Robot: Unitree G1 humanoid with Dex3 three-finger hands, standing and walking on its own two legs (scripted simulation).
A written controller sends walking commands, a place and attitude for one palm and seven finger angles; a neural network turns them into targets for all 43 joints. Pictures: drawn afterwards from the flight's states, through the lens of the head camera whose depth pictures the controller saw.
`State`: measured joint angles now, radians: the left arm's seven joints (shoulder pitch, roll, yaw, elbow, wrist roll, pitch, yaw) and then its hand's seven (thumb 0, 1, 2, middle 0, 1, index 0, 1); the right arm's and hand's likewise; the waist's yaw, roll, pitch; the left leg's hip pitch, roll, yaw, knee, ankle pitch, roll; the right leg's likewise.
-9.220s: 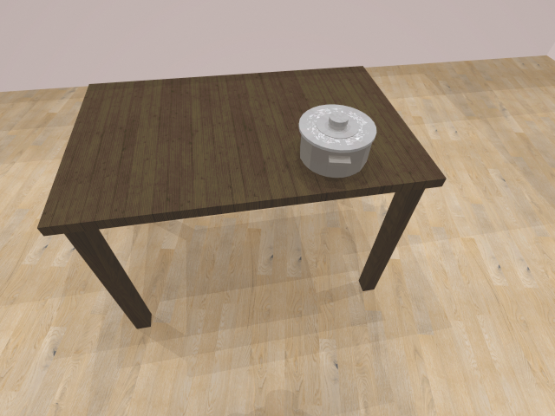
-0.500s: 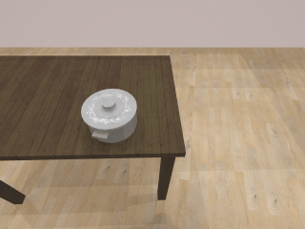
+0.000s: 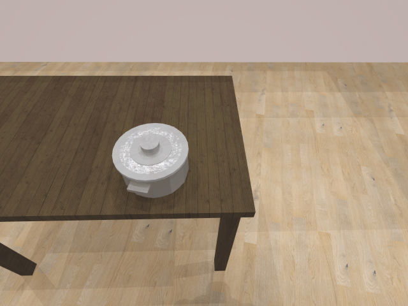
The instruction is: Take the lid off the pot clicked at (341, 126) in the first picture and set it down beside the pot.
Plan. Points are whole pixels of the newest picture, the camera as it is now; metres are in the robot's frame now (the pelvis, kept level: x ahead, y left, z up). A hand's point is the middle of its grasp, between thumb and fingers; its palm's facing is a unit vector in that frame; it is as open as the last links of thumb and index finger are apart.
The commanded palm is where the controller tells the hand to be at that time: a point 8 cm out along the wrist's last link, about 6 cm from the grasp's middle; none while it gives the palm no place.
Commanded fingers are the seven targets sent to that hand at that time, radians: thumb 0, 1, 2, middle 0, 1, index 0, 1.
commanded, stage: look again from close up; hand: left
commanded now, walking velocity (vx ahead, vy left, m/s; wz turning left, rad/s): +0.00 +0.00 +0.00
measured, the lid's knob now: (149, 144) +0.48 +0.17 +0.00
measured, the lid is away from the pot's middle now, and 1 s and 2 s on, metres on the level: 0.00 0.00 0.00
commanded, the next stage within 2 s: shuffle to correct the standing spot in 0.84 s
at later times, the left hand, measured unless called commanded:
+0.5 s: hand out of the picture +0.00 +0.16 -0.17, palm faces +0.01 -0.97 -0.23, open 7.4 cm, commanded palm none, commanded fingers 0.00 0.90 0.90 -0.20 -0.30 -0.20 -0.30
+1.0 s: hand out of the picture -0.02 +0.15 -0.17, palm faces +0.00 -0.98 -0.22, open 7.4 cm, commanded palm none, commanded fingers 0.00 0.90 0.90 -0.20 -0.30 -0.20 -0.30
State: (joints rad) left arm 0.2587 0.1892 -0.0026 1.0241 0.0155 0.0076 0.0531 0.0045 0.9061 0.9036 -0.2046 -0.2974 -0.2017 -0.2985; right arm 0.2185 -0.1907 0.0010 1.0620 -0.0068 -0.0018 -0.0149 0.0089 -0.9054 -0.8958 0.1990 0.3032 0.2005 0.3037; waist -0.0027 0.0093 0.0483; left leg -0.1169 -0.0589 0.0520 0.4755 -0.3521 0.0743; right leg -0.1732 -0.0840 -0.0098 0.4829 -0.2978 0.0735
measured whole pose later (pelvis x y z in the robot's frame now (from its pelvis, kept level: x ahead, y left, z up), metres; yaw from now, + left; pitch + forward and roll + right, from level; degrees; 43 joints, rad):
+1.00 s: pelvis -0.02 -0.03 +0.00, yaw -1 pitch -1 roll +0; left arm 0.30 0.15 0.00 1.08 0.02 0.00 0.04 0.00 0.91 0.90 -0.20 -0.30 -0.20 -0.30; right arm 0.28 -0.15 0.00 1.14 0.00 -0.01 -0.02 0.01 -0.90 -0.90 0.20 0.30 0.20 0.30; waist 0.00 0.01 0.05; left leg -0.12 -0.01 0.06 0.46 -0.32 0.03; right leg -0.19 -0.04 -0.01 0.48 -0.27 0.03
